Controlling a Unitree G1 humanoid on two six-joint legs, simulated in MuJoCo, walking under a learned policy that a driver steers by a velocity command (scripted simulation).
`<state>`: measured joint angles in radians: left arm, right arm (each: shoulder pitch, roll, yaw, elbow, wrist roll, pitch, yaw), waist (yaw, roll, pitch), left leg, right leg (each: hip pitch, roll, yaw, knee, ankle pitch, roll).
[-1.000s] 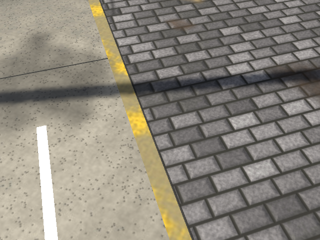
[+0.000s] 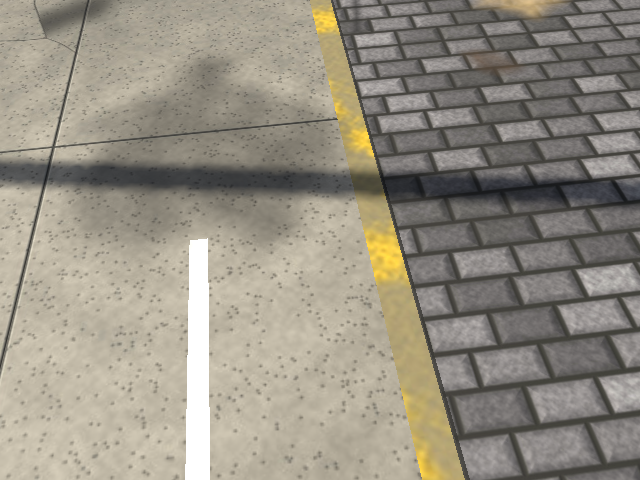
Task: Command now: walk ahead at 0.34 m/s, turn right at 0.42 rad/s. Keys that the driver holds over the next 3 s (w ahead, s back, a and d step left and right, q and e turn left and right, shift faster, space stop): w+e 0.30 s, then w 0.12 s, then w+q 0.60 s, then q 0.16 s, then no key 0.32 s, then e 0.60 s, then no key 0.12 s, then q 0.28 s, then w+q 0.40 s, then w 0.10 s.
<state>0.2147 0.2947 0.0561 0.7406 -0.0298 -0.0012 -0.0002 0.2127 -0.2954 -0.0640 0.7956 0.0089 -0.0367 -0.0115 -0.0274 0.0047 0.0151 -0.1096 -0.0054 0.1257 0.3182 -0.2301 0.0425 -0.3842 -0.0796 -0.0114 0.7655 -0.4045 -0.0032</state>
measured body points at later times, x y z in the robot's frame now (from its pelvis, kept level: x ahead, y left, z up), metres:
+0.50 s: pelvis +0.21 -0.08 -0.01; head +0.24 -0.11 +0.44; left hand +0.30 +0.20 -0.11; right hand +0.39 -0.36 -0.09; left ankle +0.44 +0.01 -0.71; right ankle +0.05 -0.15 -0.75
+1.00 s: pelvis +0.51 -0.13 +0.00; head +0.54 -0.12 +0.44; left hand +0.76 +0.09 -0.07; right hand +0.52 -0.42 -0.12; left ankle +0.45 -0.02 -0.75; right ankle +0.68 -0.29 -0.71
